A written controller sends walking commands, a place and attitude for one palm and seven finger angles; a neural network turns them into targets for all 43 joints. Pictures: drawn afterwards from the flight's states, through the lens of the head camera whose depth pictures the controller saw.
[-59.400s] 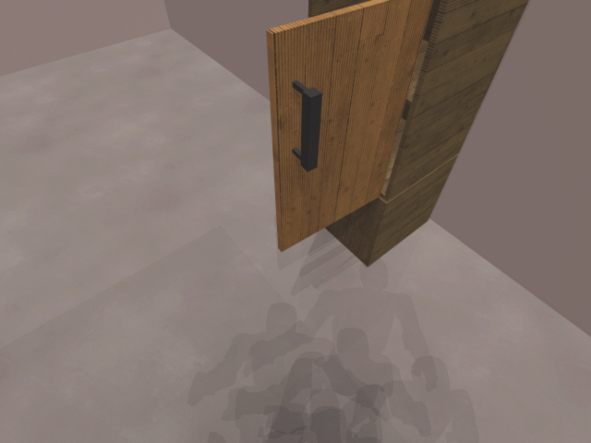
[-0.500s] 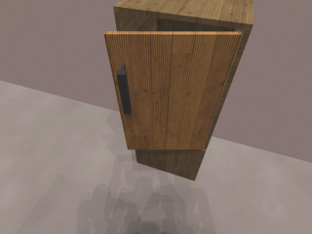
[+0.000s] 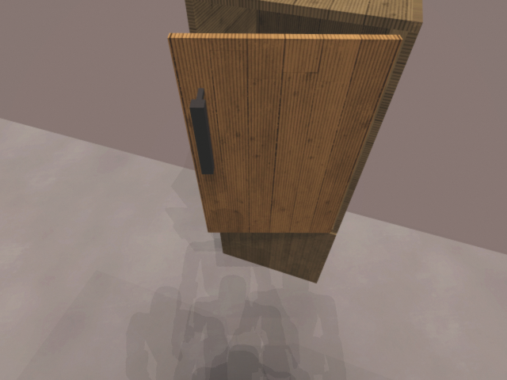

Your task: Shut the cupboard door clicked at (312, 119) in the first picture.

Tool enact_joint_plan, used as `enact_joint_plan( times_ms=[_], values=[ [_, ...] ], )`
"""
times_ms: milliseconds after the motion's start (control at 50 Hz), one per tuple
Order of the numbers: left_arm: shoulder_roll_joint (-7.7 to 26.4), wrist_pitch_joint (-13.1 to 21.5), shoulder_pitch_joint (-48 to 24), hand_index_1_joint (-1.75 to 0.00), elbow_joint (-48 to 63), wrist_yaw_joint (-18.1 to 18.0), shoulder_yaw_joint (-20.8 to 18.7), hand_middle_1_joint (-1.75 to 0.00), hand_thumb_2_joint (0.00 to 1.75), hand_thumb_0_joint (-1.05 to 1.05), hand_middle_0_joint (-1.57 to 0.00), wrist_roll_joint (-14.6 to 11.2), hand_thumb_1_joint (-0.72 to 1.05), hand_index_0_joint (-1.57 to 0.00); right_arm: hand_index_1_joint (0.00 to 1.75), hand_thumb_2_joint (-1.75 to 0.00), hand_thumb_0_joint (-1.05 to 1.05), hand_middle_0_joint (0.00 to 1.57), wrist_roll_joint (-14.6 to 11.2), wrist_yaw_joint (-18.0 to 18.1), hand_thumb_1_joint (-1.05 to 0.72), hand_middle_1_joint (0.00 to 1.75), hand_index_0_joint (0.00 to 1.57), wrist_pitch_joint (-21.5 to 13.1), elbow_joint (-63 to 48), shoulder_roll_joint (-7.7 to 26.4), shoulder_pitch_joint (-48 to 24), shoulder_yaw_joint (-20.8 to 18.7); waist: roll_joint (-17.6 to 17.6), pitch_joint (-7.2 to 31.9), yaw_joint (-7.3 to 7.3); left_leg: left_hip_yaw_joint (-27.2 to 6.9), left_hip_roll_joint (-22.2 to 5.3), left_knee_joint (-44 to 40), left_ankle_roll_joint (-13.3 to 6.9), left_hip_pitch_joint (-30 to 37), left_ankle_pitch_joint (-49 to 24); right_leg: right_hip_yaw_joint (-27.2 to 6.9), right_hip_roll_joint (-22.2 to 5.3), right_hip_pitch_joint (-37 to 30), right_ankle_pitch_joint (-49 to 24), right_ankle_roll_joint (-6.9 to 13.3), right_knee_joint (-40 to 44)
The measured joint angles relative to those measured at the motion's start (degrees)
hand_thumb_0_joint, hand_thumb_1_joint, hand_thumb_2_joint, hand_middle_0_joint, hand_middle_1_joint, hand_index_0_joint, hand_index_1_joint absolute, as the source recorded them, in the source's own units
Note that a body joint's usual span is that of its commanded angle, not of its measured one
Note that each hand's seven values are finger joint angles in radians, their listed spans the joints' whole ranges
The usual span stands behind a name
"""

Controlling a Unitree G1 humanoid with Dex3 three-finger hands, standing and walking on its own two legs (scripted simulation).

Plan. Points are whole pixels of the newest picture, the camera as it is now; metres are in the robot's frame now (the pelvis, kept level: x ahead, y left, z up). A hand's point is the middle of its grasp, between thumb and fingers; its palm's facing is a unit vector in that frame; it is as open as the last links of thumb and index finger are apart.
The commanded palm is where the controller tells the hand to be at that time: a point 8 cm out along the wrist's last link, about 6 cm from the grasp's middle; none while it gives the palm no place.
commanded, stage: look again from close up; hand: left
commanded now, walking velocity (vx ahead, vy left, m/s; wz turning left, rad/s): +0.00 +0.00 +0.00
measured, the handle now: (204, 133) +0.54 +0.12 +0.08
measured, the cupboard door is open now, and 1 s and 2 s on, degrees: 19 19 19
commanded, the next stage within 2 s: shuffle to correct the standing spot in 0.34 s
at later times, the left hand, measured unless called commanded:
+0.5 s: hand out of the picture +0.07 +0.21 -0.18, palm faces -0.02 -0.98 -0.22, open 7.3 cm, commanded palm none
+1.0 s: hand out of the picture +0.04 +0.12 -0.18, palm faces +0.04 -0.99 -0.16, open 7.3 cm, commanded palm none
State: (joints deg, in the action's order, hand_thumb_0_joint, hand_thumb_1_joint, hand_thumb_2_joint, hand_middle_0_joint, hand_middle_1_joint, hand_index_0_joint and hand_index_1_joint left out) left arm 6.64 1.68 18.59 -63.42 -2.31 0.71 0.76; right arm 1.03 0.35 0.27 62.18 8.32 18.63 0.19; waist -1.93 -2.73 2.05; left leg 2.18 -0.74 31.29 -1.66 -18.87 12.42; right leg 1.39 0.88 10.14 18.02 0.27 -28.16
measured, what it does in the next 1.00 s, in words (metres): lifts its left foot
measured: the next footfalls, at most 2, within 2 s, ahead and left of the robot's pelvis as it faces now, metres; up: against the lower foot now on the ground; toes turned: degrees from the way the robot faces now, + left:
left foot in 1.12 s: +0.12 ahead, +0.05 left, +0.00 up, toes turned +2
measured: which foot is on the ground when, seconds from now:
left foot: down 0.00-0.82, up 0.84-1.00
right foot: down 0.00-1.00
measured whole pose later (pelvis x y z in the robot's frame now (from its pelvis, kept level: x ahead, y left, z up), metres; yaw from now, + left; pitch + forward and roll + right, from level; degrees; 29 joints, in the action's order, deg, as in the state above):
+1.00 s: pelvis +0.06 -0.05 +0.00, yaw +1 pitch +2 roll +0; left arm 8.3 1.1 20.6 -60.4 -1.5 -1.1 1.8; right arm 1.3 0.5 1.9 61.8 8.7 16.7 -1.8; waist 1.6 -0.8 -0.1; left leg 4.7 -2.6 55.3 -1.6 -26.3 24.9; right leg 8.8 0.6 10.3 18.3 3.5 -26.5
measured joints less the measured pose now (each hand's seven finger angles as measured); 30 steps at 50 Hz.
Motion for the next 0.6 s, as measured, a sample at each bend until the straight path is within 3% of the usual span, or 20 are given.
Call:
enact_joint_plan(
  times_ms=[180, 540, 600],
  values=[
    [2.15, 0.01, -1.22, -0.3, 2.58, -0.24, -0.45, -0.3, 0.9, 0.01, -0.2, -0.01, 0.91, -0.2, 0.3, -0.9, 0.02, 0.2, -0.15, 0.59, -0.94, 0.3, 0.2, -0.87, -0.94, 1.23, -2.31, 0.19, 1.3, 1.73, -1.76, 1.49, 1.74, 1.0, -1.17, 1.04, 2.38, -1.3, -1.96, 0.0, 2.98, -1.26, -2.78],
    [6.45, -1.16, -4.39, -0.3, 3.46, 0.39, -0.81, -0.3, 0.9, 0.0, -0.2, 0.2, 0.91, -0.2, 0.3, -0.9, 0.0, 0.2, -0.27, 0.69, -0.91, 0.3, 0.2, -1.48, -1.99, 2.94, -9.35, 0.15, 4.43, 1.62, -2.36, 2.59, 2.12, -1.57, -1.64, 3.41, 2.43, -2.38, -2.42, -2.18, 2.32, -1.92, 0.25],
    [6.53, -1.95, -3.6, -0.3, 3.38, 0.81, -0.98, -0.3, 0.9, 0.0, -0.2, 0.51, 0.91, -0.2, 0.3, -0.9, 0.0, 0.2, 0.0, 0.73, -0.91, 0.3, 0.2, -1.08, -2.19, 2.25, -9.12, 0.11, 4.97, 1.99, -2.4, 3.08, 2.1, -1.17, -1.63, 3.29, 2.94, -2.45, -2.56, -1.08, 3.36, -1.12, -1.83]
  ],
)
